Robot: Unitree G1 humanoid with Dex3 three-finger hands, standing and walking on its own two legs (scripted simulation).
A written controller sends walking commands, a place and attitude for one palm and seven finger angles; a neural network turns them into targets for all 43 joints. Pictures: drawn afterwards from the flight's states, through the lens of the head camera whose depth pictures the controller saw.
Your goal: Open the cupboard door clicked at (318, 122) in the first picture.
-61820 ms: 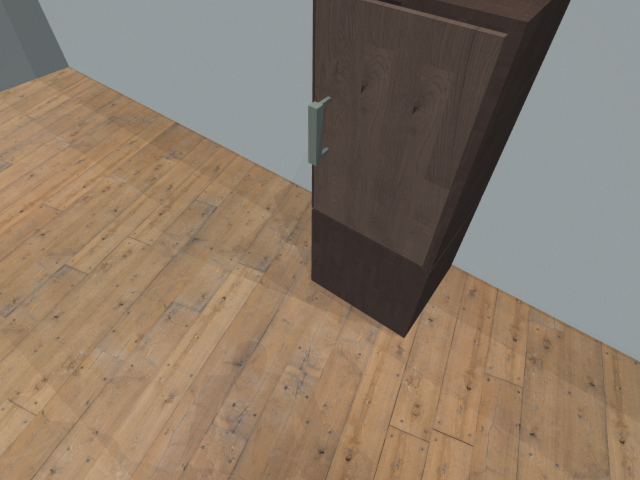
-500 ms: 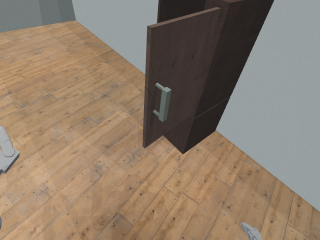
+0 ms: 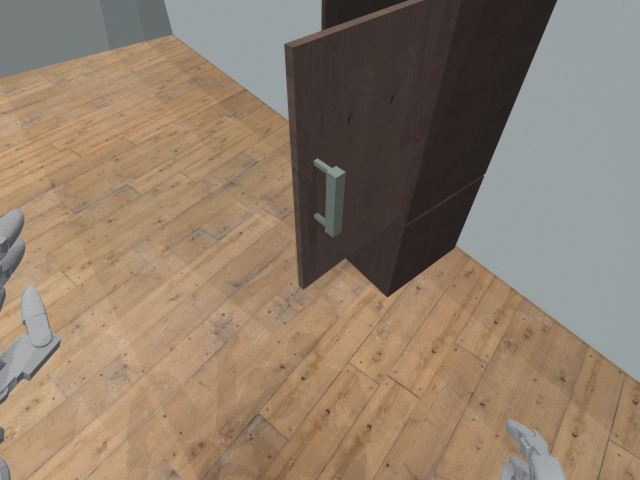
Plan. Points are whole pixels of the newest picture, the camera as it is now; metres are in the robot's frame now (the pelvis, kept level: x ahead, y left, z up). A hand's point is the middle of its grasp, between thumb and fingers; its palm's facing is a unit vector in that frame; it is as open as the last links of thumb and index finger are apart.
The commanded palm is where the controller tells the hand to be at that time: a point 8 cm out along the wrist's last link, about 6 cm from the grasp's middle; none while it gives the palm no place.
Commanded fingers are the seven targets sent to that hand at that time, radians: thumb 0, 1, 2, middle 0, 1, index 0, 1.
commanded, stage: stop stepping back and stand still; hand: left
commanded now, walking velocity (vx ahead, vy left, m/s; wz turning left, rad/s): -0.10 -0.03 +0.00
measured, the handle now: (326, 198) +0.62 +0.03 -0.04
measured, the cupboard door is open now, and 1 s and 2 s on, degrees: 95 95 95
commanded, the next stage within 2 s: let the arm hang, fingers relaxed in 0.72 s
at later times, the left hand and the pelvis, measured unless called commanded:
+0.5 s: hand (24, 349) +0.19 +0.28 +0.15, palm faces +0.39 -0.79 -0.47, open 7.4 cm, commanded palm +0.14 +0.32 +0.18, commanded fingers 0.00 0.90 0.90 -0.20 -0.30 -0.20 -0.30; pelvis -0.01 +0.02 +0.01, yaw -1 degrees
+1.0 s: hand (118, 463) +0.15 +0.27 -0.08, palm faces +0.03 -0.91 -0.41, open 7.4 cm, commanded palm none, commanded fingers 0.00 0.90 0.90 -0.20 -0.30 -0.20 -0.30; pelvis -0.01 +0.03 +0.00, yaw +1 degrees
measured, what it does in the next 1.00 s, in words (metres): stands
